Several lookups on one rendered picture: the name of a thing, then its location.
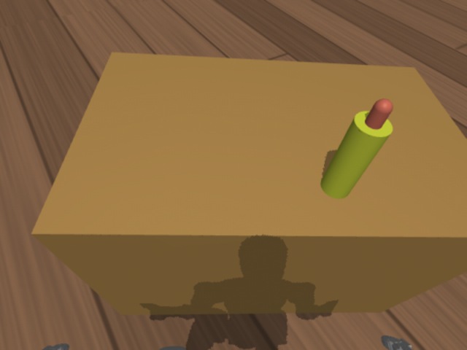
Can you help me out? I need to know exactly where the bottle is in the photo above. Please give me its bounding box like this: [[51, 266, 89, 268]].
[[320, 99, 393, 199]]

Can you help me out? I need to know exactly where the right robot hand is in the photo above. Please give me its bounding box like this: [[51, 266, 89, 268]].
[[381, 335, 412, 350]]

